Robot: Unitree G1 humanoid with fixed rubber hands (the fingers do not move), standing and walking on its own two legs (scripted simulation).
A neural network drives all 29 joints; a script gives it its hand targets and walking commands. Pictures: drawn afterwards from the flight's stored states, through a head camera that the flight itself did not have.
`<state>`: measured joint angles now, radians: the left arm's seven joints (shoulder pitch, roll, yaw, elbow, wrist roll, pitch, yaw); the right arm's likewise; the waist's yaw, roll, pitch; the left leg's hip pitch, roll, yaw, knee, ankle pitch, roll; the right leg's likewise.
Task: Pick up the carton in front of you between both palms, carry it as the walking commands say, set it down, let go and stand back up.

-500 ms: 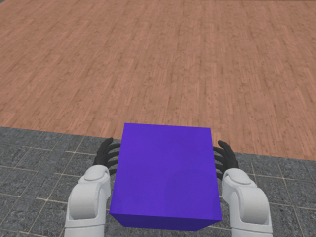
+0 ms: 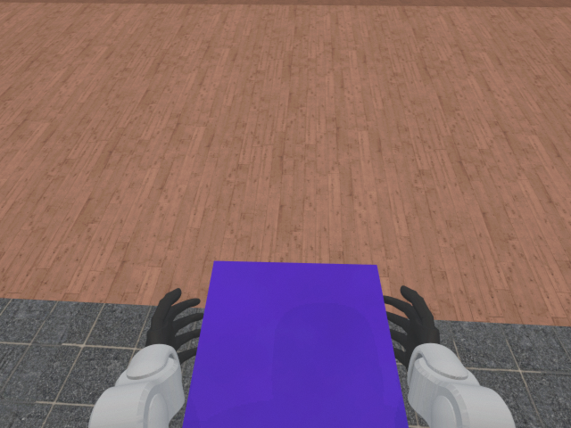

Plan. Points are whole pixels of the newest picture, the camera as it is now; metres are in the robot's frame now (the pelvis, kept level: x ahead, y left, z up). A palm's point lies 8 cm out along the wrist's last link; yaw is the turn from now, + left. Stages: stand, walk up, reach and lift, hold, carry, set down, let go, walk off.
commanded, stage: carry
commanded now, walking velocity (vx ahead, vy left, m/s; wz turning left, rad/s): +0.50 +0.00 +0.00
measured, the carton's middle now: (292, 376) +0.22 +0.00 -0.01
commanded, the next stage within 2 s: none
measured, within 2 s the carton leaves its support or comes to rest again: neither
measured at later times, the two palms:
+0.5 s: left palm (188, 175) +0.55 +0.17 +0.10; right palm (349, 167) +0.56 -0.13 +0.10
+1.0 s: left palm (200, 72) +0.97 +0.21 +0.13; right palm (315, 72) +0.98 -0.10 +0.12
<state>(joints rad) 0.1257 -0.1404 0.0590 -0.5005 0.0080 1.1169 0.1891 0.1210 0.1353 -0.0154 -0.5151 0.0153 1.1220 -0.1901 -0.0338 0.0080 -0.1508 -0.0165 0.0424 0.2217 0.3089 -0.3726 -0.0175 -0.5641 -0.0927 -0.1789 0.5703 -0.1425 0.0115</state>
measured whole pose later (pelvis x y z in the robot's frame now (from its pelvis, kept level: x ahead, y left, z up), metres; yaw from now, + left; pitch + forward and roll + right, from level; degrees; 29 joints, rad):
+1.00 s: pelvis +0.64 +0.03 -0.01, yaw +4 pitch +4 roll +0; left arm -0.49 -0.11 0.26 -0.19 0.04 1.11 0.22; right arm -0.46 0.13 -0.22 -0.19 -0.02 1.11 -0.22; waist -0.03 0.00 -0.05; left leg -0.04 0.03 0.19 0.47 -0.49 0.01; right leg -0.59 -0.06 -0.16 0.63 -0.16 -0.09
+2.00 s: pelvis +1.28 +0.09 +0.08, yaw +4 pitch +4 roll -1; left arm -0.58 -0.21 0.24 -0.23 0.07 1.16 0.34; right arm -0.56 0.21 -0.32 -0.22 -0.14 1.15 -0.33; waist 0.11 0.01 0.01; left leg -0.72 0.03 0.03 1.17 -0.43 0.04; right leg -0.30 0.02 -0.13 0.49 -0.42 -0.08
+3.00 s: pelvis +1.92 +0.20 +0.16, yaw +3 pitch +4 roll +1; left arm -0.64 -0.17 0.32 -0.18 0.11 1.21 0.25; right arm -0.65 0.17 -0.27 -0.10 -0.09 1.20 -0.33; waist -0.07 0.01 -0.02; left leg -0.50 -0.03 0.12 0.68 -0.40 0.05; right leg -0.44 -0.03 -0.01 1.27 -0.50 -0.03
